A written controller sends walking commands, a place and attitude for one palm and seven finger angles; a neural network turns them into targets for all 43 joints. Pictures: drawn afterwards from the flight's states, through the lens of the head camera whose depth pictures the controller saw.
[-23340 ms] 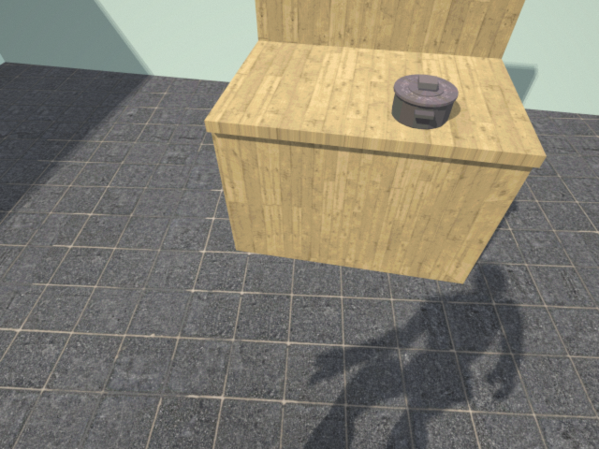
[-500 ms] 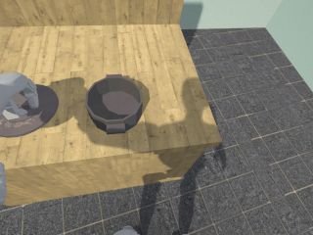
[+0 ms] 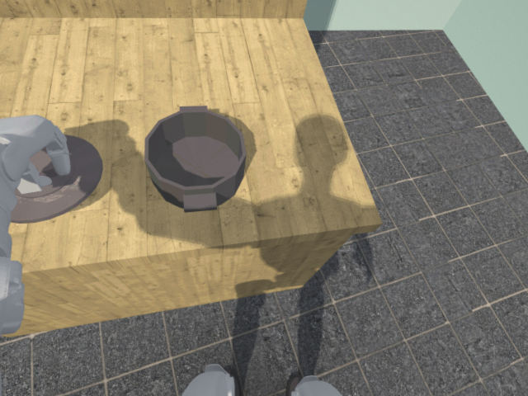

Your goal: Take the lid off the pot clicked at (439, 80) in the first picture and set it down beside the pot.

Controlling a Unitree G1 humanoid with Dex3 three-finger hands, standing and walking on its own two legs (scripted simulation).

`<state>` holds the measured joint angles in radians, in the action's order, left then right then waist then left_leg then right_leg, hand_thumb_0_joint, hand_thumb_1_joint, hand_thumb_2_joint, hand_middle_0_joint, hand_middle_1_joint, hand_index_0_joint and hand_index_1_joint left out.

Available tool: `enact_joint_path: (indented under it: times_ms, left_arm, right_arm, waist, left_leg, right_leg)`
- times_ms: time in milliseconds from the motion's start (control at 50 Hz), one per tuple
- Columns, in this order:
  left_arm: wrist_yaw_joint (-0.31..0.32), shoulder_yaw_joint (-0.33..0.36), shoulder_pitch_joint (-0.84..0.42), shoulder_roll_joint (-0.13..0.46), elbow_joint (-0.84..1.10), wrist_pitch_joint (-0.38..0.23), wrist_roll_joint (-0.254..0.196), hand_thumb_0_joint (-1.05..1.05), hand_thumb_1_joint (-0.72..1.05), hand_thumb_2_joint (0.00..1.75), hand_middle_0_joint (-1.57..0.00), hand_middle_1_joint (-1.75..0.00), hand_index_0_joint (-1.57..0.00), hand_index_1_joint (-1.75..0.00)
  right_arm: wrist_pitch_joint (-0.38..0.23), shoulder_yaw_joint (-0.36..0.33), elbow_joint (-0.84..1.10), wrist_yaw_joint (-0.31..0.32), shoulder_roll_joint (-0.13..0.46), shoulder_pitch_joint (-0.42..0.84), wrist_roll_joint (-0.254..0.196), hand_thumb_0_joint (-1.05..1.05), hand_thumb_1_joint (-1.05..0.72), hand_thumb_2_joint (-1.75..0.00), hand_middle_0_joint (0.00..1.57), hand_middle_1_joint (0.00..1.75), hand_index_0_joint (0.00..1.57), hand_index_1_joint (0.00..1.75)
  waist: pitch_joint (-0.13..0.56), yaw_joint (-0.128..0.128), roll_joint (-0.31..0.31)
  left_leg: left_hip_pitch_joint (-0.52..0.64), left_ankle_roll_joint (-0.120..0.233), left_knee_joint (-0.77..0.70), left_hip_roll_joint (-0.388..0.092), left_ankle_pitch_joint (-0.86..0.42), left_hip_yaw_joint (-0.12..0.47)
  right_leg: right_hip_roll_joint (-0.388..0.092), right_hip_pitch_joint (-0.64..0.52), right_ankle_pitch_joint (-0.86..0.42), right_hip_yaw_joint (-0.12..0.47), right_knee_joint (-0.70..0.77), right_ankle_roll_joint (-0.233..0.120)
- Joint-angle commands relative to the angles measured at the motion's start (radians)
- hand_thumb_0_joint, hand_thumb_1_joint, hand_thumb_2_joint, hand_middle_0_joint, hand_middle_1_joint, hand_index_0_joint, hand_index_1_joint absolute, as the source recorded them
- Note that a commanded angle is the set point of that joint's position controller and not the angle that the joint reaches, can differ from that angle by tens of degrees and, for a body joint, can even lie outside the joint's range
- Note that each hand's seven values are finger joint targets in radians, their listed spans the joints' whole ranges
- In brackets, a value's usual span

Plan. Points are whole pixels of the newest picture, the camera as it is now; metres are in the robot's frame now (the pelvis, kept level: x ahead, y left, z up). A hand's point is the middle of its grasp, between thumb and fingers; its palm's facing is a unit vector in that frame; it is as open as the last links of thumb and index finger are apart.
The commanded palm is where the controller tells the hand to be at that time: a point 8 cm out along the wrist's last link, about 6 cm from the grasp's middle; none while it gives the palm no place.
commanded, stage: lower the lid onto the table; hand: left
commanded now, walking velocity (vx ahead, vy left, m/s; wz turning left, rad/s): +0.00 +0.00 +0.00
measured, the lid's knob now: (36, 165) +0.47 +0.35 -0.02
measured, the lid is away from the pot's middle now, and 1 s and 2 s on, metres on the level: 0.25 0.27 0.27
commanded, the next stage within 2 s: open the fingers wide in 0.08 s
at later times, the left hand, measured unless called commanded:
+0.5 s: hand (27, 190) +0.42 +0.34 -0.01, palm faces -0.43 -0.14 -0.89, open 5.8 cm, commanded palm +0.46 +0.32 +0.06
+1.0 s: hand (32, 184) +0.42 +0.34 +0.00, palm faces -0.44 -0.15 -0.88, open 9.5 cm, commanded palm +0.46 +0.32 +0.06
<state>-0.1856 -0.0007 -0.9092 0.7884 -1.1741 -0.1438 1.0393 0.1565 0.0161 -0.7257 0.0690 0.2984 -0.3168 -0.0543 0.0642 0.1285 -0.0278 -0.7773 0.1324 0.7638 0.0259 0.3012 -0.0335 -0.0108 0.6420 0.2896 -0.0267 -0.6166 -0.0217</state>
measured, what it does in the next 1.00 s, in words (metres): stands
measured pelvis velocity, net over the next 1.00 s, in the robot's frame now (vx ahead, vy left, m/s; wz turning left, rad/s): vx -0.02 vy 0.00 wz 0.03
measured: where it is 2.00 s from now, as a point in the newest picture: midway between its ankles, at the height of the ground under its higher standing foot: outside the picture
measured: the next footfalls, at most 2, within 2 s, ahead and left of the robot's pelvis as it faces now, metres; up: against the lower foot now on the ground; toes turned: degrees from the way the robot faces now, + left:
none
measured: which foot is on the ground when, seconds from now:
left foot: down 0.00-1.00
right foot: down 0.00-1.00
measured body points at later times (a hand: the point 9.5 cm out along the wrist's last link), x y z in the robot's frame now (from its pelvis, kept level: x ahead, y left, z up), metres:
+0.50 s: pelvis -0.01 +0.01 -0.01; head +0.09 +0.06 +0.43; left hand +0.44 +0.35 +0.04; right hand +0.01 -0.27 -0.11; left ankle +0.03 +0.02 -0.71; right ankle +0.00 -0.19 -0.71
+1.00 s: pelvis -0.02 +0.00 -0.01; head +0.09 +0.05 +0.42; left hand +0.44 +0.34 +0.05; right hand +0.00 -0.28 -0.12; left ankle +0.03 +0.02 -0.71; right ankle +0.00 -0.19 -0.71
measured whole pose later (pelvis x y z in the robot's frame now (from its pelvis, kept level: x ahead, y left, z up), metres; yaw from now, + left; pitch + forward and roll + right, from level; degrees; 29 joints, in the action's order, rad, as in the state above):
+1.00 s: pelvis -0.02 +0.00 -0.01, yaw +2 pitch +18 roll -7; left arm -0.18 -0.03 -0.93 0.75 -1.18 -0.11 1.04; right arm 0.15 0.03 -0.72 0.05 0.29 -0.34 -0.06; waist 0.09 0.13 -0.04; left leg -0.86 0.14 0.86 0.04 0.31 0.00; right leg 0.02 0.71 0.33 0.01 -0.71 -0.03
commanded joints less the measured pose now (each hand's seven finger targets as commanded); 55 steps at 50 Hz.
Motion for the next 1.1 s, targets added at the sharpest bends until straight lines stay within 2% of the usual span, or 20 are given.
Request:
enact_joint_path:
  times_ms: [0, 60, 140, 160, 240, 280, 340, 380, 440, 540, 600, 720, 760, 820, 860, 880, 920, 960, 1020, 1080]
  left_arm:
    - [0.047, 0.085, -0.481, 0.316, 0.255, -0.007, -0.014, 0.0, 0.56, 1.08, -0.66, -1.02, -1.02, -1.16]
    - [0.068, 0.117, -0.472, 0.353, 0.227, -0.007, -0.007, 0.0, 0.56, 1.08, -0.66, -1.02, -1.02, -1.16]
    - [0.098, 0.083, -0.472, 0.309, 0.186, 0.012, 0.014, 0.0, 0.56, 1.08, -0.66, -1.02, -1.02, -1.16]
    - [0.103, 0.154, -0.276, 0.342, 0.157, 0.01, 0.01, 0.0, 0.56, 1.08, -0.66, -1.02, -1.02, -1.16]
    - [0.11, 0.083, -0.436, 0.268, 0.289, 0.028, 0.0, 0.0, 0.5, 1.03, -0.63, -1.01, -0.95, -1.14]
    - [0.118, 0.111, -0.472, 0.31, 0.338, 0.035, 0.0, 0.0, 0.47, 1.01, -0.61, -1.0, -0.91, -1.12]
    - [0.12, 0.11, -0.456, 0.3, 0.275, 0.045, -0.011, 0.0, 0.43, 0.98, -0.59, -0.99, -0.86, -1.1]
    - [0.117, 0.037, -0.444, 0.217, 0.196, 0.06, -0.008, 0.0, 0.4, 0.95, -0.57, -0.98, -0.83, -1.08]
    - [0.107, -0.002, -0.478, 0.164, 0.235, 0.064, -0.005, 0.0, 0.36, 0.93, -0.55, -0.97, -0.78, -1.06]
    - [0.075, 0.014, -0.495, 0.188, 0.256, 0.043, -0.025, 0.0, 0.29, 0.88, -0.51, -0.94, -0.7, -1.02]
    - [0.075, -0.017, -0.483, 0.163, 0.186, 0.046, -0.024, 0.0, 0.24, 0.84, -0.49, -0.93, -0.65, -0.99]
    - [0.072, -0.007, -0.471, 0.186, 0.169, 0.047, -0.008, 0.0, 0.16, 0.78, -0.44, -0.9, -0.55, -0.95]
    - [0.068, 0.028, -0.463, 0.231, 0.191, 0.043, -0.004, 0.0, 0.12, 0.77, -0.43, -0.89, -0.52, -0.93]
    - [0.059, 0.022, -0.444, 0.216, 0.166, 0.05, -0.01, 0.0, 0.08, 0.74, -0.41, -0.87, -0.47, -0.9]
    - [0.054, 0.031, -0.468, 0.228, 0.211, 0.039, -0.01, 0.0, 0.05, 0.73, -0.4, -0.86, -0.44, -0.88]
    - [0.05, 0.004, -0.476, 0.194, 0.187, 0.042, -0.012, 0.0, 0.03, 0.72, -0.39, -0.86, -0.43, -0.87]
    - [0.048, 0.017, -0.454, 0.22, 0.148, 0.042, -0.009, 0.0, 0.0, 0.7, -0.38, -0.85, -0.39, -0.85]
    - [0.049, 0.051, -0.489, 0.268, 0.231, 0.025, -0.005, 0.0, -0.03, 0.68, -0.36, -0.84, -0.36, -0.84]
    - [0.056, 0.026, -0.453, 0.227, 0.164, 0.029, 0.0, 0.0, -0.02, 0.67, -0.36, -0.84, -0.36, -0.84]
    - [0.058, 0.05, -0.444, 0.263, 0.164, 0.031, -0.004, 0.0, -0.02, 0.67, -0.36, -0.84, -0.36, -0.84]
  right_arm:
    - [-0.001, -0.077, 0.033, 0.017, 0.216, -0.145, 0.016, 0.0, -0.9, -0.9, 0.2, 0.3, 0.2, 0.3]
    - [-0.001, -0.072, 0.029, 0.02, 0.216, -0.144, 0.018, 0.0, -0.9, -0.9, 0.2, 0.3, 0.2, 0.3]
    - [0.0, -0.068, 0.03, 0.01, 0.218, -0.141, 0.019, 0.0, -0.9, -0.9, 0.2, 0.3, 0.2, 0.3]
    - [0.0, -0.072, 0.061, -0.003, 0.204, -0.135, 0.017, 0.0, -0.9, -0.9, 0.2, 0.3, 0.2, 0.3]
    - [0.017, -0.083, 0.057, -0.019, 0.205, -0.108, 0.019, 0.0, -0.9, -0.9, 0.2, 0.3, 0.2, 0.3]
    - [0.017, -0.088, 0.054, -0.015, 0.207, -0.118, 0.015, 0.0, -0.9, -0.9, 0.2, 0.3, 0.2, 0.3]
    - [0.009, -0.08, 0.045, -0.004, 0.209, -0.109, 0.009, 0.0, -0.9, -0.9, 0.2, 0.3, 0.2, 0.3]
    - [0.004, -0.076, 0.035, -0.006, 0.209, -0.111, 0.005, 0.0, -0.9, -0.9, 0.2, 0.3, 0.2, 0.3]
    - [-0.008, -0.08, 0.033, -0.008, 0.207, -0.109, 0.003, 0.0, -0.9, -0.9, 0.2, 0.3, 0.2, 0.3]
    - [-0.022, -0.076, 0.038, 0.003, 0.207, -0.118, 0.003, 0.0, -0.9, -0.9, 0.2, 0.3, 0.2, 0.3]
    - [-0.026, -0.068, 0.033, 0.008, 0.207, -0.124, -0.003, 0.0, -0.9, -0.9, 0.2, 0.3, 0.2, 0.3]
    - [-0.031, -0.061, 0.048, 0.003, 0.207, -0.125, -0.001, 0.0, -0.9, -0.9, 0.2, 0.3, 0.2, 0.3]
    - [-0.03, -0.062, 0.057, 0.002, 0.208, -0.133, 0.001, 0.0, -0.9, -0.9, 0.2, 0.3, 0.2, 0.3]
    - [-0.026, -0.064, 0.06, 0.0, 0.203, -0.133, -0.001, 0.0, -0.9, -0.9, 0.2, 0.3, 0.2, 0.3]
    - [-0.021, -0.068, 0.059, 0.0, 0.207, -0.14, 0.002, 0.0, -0.9, -0.9, 0.2, 0.3, 0.2, 0.3]
    - [-0.021, -0.069, 0.053, -0.001, 0.204, -0.139, 0.002, 0.0, -0.9, -0.9, 0.2, 0.3, 0.2, 0.3]
    - [-0.022, -0.063, 0.054, 0.002, 0.207, -0.141, -0.003, 0.0, -0.9, -0.9, 0.2, 0.3, 0.2, 0.3]
    - [-0.02, -0.065, 0.054, 0.006, 0.208, -0.147, 0.002, 0.0, -0.9, -0.9, 0.2, 0.3, 0.2, 0.3]
    - [-0.021, -0.064, 0.05, 0.004, 0.203, -0.145, -0.002, 0.0, -0.9, -0.9, 0.2, 0.3, 0.2, 0.3]
    - [-0.018, -0.06, 0.054, 0.003, 0.204, -0.15, 0.0, 0.0, -0.9, -0.9, 0.2, 0.3, 0.2, 0.3]
  waist:
    - [0.545, 0.007, -0.212]
    - [0.514, 0.006, -0.191]
    - [0.457, 0.012, -0.219]
    - [0.491, -0.053, -0.211]
    - [0.534, -0.015, -0.255]
    - [0.588, -0.014, -0.263]
    - [0.508, -0.008, -0.224]
    - [0.421, 0.011, -0.203]
    - [0.437, 0.006, -0.236]
    - [0.488, 0.008, -0.194]
    - [0.405, 0.028, -0.129]
    - [0.408, 0.01, -0.169]
    - [0.459, -0.003, -0.192]
    - [0.457, 0.004, -0.145]
    - [0.501, 0.003, -0.193]
    - [0.469, 0.012, -0.181]
    - [0.423, 0.016, -0.133]
    - [0.492, 0.002, -0.189]
    - [0.424, 0.013, -0.171]
    - [0.45, 0.008, -0.159]
  left_leg:
    - [0.742, -0.127, -0.052, -0.084, -0.524, 0.201]
    - [0.697, -0.122, -0.051, -0.084, -0.478, 0.204]
    - [0.661, -0.133, -0.052, -0.09, -0.439, 0.219]
    - [0.669, -0.145, -0.051, -0.075, -0.477, 0.225]
    - [0.72, -0.15, -0.049, -0.096, -0.484, 0.24]
    - [0.774, -0.156, -0.056, -0.102, -0.486, 0.265]
    - [0.724, -0.165, -0.083, -0.104, -0.383, 0.281]
    - [0.676, -0.162, -0.094, -0.103, -0.263, 0.284]
    - [0.706, -0.151, -0.099, -0.107, -0.229, 0.3]
    - [0.709, -0.147, -0.079, -0.097, -0.252, 0.288]
    - [0.624, -0.128, -0.083, -0.091, -0.133, 0.274]
    - [0.585, -0.127, -0.063, -0.077, -0.158, 0.238]
    - [0.611, -0.133, -0.051, -0.075, -0.228, 0.235]
    - [0.583, -0.116, -0.039, -0.072, -0.227, 0.212]
    - [0.641, -0.132, -0.037, -0.079, -0.29, 0.232]
    - [0.624, -0.131, -0.037, -0.079, -0.263, 0.232]
    - [0.563, -0.114, -0.041, -0.074, -0.202, 0.217]
    - [0.619, -0.121, -0.039, -0.075, -0.272, 0.222]
    - [0.579, -0.118, -0.04, -0.075, -0.22, 0.217]
    - [0.56, -0.106, -0.03, -0.068, -0.25, 0.195]
  right_leg:
    - [0.081, 0.193, -0.077, -0.053, 0.03, -0.031]
    - [0.08, 0.202, -0.062, -0.052, 0.02, -0.03]
    - [0.081, 0.259, -0.036, -0.057, 0.004, -0.035]
    - [0.085, 0.207, -0.033, -0.061, -0.005, -0.042]
    - [0.077, 0.23, -0.053, -0.047, 0.001, -0.035]
    - [0.079, 0.222, -0.052, -0.044, 0.003, -0.032]
    - [0.076, 0.253, -0.023, -0.044, -0.001, -0.03]
    - [0.078, 0.3, 0.018, -0.047, -0.002, -0.028]
    - [0.076, 0.319, 0.02, -0.032, -0.006, -0.032]
    - [0.081, 0.286, -0.003, -0.022, -0.009, -0.032]
    - [0.083, 0.304, 0.039, -0.027, -0.011, -0.028]
    - [0.085, 0.29, 0.035, -0.036, -0.023, -0.039]
    - [0.088, 0.268, 0.014, -0.034, -0.029, -0.041]
    - [0.09, 0.244, 0.006, -0.037, -0.019, -0.037]
    - [0.092, 0.266, -0.005, -0.036, -0.03, -0.037]
    - [0.093, 0.283, 0.005, -0.04, -0.028, -0.037]
    - [0.094, 0.273, 0.021, -0.038, -0.023, -0.035]
    - [0.092, 0.251, -0.003, -0.033, -0.027, -0.039]
    - [0.095, 0.282, 0.021, -0.04, -0.025, -0.039]
    - [0.096, 0.24, 0.0, -0.036, -0.02, -0.039]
